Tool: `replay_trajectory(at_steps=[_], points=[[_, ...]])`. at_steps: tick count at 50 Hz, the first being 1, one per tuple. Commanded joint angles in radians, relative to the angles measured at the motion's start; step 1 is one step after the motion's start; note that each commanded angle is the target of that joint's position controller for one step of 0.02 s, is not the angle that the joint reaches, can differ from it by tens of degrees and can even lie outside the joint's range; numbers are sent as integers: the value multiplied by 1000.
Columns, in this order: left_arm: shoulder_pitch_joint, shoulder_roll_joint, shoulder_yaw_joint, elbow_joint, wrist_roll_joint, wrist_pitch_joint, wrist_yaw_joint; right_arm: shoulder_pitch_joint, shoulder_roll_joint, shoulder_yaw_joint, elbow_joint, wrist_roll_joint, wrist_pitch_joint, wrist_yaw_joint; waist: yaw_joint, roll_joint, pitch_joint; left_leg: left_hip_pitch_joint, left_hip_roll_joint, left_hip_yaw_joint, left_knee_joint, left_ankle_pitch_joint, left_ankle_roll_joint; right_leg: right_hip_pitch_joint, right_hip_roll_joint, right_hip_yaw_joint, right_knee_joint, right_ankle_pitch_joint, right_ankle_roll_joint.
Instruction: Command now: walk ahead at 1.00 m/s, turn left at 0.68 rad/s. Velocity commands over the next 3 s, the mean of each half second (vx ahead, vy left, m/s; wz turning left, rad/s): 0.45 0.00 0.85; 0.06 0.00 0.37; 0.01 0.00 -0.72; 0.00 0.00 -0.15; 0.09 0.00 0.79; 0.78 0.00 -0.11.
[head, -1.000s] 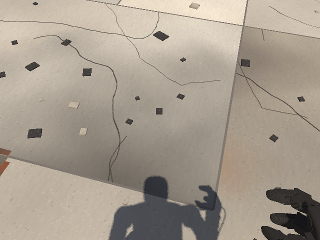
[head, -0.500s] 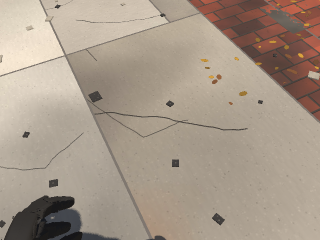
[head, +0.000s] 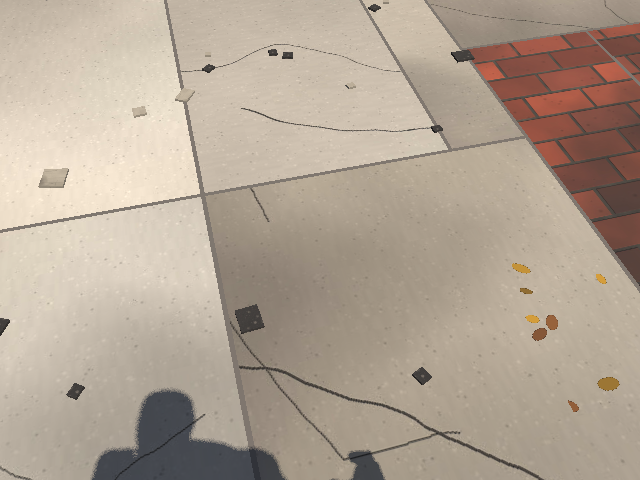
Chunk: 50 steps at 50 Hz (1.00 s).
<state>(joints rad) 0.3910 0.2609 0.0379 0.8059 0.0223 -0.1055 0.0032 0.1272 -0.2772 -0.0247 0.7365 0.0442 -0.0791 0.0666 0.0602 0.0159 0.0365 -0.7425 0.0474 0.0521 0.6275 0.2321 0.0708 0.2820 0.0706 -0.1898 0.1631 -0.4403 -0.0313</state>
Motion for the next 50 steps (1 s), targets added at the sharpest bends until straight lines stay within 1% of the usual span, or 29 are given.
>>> replay_trajectory(at_steps=[1, 2, 3, 4, 5, 6, 7, 8, 11, 14, 18, 21, 22, 23, 24, 25, 26, 27, 28, 30, 32, 35, 39, 43, 44, 45, 47, 48, 50], points=[[-53, 234, 60, -59, 12, 36, 32, 45, -138, -52, -88, 13, 1, 11, -135, -172, -43, 254, -132, 132, 42, -201, 57, -61, -279, -22, 283, 1586, 10], [-117, 252, 65, -77, 10, 50, 34, 269, -205, -82, -37, 6, 24, 1, -249, -182, -126, 463, -138, 101, 67, -253, 90, -119, -284, -9, 535, 1664, 11], [-187, 244, 64, -101, -12, 44, 29, 476, -253, -106, 12, -10, 42, -18, -351, -109, -186, 769, -109, -5, -24, -164, 118, -323, -226, -7, 875, 1462, 23], [-62, 23, 8, -135, 15, 9, -2, 436, -278, -98, 21, -28, 42, -29, -170, 346, -177, 1070, 31, -277, 63, -24, 239, -812, -13, 80, 1327, -49, 79], [4, 46, -16, -175, -35, -30, -17, 381, -277, -98, -44, -65, 21, -26, -132, 320, -402, 1218, 218, -845, -166, -386, 423, -1020, 81, 301, 1545, -200, 72], [-146, 152, 2, -197, -46, -54, -18, 353, -224, -95, -78, -58, 12, -26, -195, 85, -333, 1123, 206, -852, -289, -363, 341, -1023, 20, 360, 1461, -95, 16], [-218, 145, 3, -240, -51, -63, -15, 281, -202, -87, -92, -46, 2, -24, -132, -47, -196, 948, 178, -775, -317, -296, 304, -1016, -17, 358, 1335, -37, -4], [-226, 136, 3, -232, -34, -58, -9, 203, -183, -80, -111, -34, -6, -19, -71, -131, -101, 772, 144, -688, -316, -149, 293, -978, -44, 343, 1264, -19, 10], [-194, 169, 19, -225, 2, -13, 2, 99, -176, -78, -150, -35, 2, -40, 0, -100, -47, 501, 46, -478, -335, 187, 260, -842, -99, 325, 1046, 20, 73], [-280, 102, -1, -259, 8, 13, 17, 107, -199, -90, -130, -21, 38, -81, -22, -42, -79, 385, -72, -355, -269, 355, 188, -761, -24, 251, 720, 167, 125], [-379, 102, 3, -283, -18, 23, 12, 148, -195, -98, -115, -3, 103, -119, -88, 61, -178, 397, -135, -394, -191, 44, 43, -620, 68, 255, 404, 464, 131], [-383, 144, 27, -276, -22, 13, 7, 115, -150, -91, -135, -23, 113, -127, -78, 125, -145, 463, -128, -505, -102, -183, 16, -590, 37, 333, 273, 520, 115], [-321, 151, 35, -252, -18, 5, 9, 78, -132, -86, -151, -24, 112, -126, -43, 128, -159, 482, -140, -504, -14, -235, -2, -524, 0, 345, 205, 601, 100], [-226, 153, 37, -223, -3, 1, 15, 84, -87, -69, -163, -29, 114, -118, -17, 52, -246, 468, -179, -436, 197, -410, -37, -355, -115, 400, 168, 705, 48], [-207, 166, 32, -240, 8, 12, 25, 140, -13, -43, -174, -54, 115, -115, -52, -118, -315, 290, -265, -317, 412, -924, -67, -138, -321, 605, 269, 1058, -36], [-186, 209, 41, -227, 20, 28, 26, 353, -80, -49, -192, -28, 108, -84, -157, -328, -437, 142, -213, -287, 636, -995, -105, -4, -602, 956, 275, 984, -271], [-267, 171, 50, -262, 9, 39, 35, 320, -184, -76, -145, -15, 113, -74, -118, -240, -384, 97, -117, -244, 721, -877, -146, -97, -549, 957, 234, 699, -295], [-290, 107, 32, -278, 7, 52, 44, 190, -242, -95, -146, -11, 126, -77, -66, -120, -268, 79, -88, -213, 741, -779, -165, -201, -432, 746, 227, 537, -225], [-293, 107, 25, -278, 8, 69, 45, 130, -234, -95, -153, -20, 143, -89, -57, -52, -225, 112, -78, -188, 730, -710, -172, -308, -355, 651, 202, 451, -171], [-317, 137, 30, -254, 9, 85, 41, 91, -170, -75, -180, -25, 151, -97, -73, -79, -111, 168, -61, -144, 625, -678, -161, -485, -272, 513, 152, 470, -153], [-285, 141, 35, -226, 13, 90, 33, 104, -105, -52, -177, -27, 138, -98, -73, -115, -135, 219, -75, -108, 521, -701, -153, -480, -253, 447, 141, 593, -180], [-280, 154, 42, -204, -2, 93, 23, 93, -103, -43, -165, -39, 130, -97, -67, -130, -191, 286, -52, -110, 388, -674, -141, -452, -299, 423, 145, 640, -223], [-273, 179, 48, -174, -19, 103, 13, 61, -114, -39, -154, -39, 133, -83, -50, -176, -170, 400, -48, -86, 180, -614, -109, -501, -304, 394, 122, 427, -217], [-209, 150, 33, -120, -42, 113, 9, 107, -92, -36, -111, -52, 128, -64, -73, -168, -135, 634, -69, -58, -204, -451, -23, -628, -260, 367, 173, 260, -128], [-171, 89, 10, -104, -29, 105, -3, 121, -106, -32, -112, -70, 127, -66, -66, -79, -147, 747, 40, -184, -274, -427, 19, -722, -207, 321, 238, 143, -44], [-162, 26, -6, -129, -14, 91, -16, 74, -163, -40, -112, -97, 127, -69, -16, 158, -137, 644, 217, -344, -299, -443, 105, -755, -92, 192, 327, 38, 32], [-261, 165, 39, -141, -33, 94, -8, 2, -172, -54, -122, -103, 107, -77, -68, 154, -34, 461, 229, -321, -361, -544, 147, -714, -78, 203, 538, 35, 64], [-237, 186, 53, -126, -40, 105, 0, -1, -189, -64, -117, -95, 96, -85, -71, 168, -21, 484, 229, -298, -355, -446, 148, -776, -71, 201, 672, -4, 74], [-168, 193, 73, -105, -44, 130, 15, 1, -142, -53, -113, -74, 81, -99, -62, 157, -26, 549, 262, -259, -318, -151, 165, -874, -78, 246, 930, -61, 105]])
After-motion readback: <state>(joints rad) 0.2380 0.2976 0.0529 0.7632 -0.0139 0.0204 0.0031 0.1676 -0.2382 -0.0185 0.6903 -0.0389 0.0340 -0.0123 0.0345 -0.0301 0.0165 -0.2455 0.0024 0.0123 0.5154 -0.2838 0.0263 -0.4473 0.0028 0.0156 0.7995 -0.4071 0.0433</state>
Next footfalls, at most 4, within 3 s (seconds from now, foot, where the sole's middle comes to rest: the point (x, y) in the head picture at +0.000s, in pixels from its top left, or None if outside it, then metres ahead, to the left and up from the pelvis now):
0.06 left None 0.29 0.08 -0.75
0.46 right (339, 429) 0.59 0.03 -0.75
0.88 left None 0.37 0.16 -0.75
1.30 right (376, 465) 0.52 -0.05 -0.75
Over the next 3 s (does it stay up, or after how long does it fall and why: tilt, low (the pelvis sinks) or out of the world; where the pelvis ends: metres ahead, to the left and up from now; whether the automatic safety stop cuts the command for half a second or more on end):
stays up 0.63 0.31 0.02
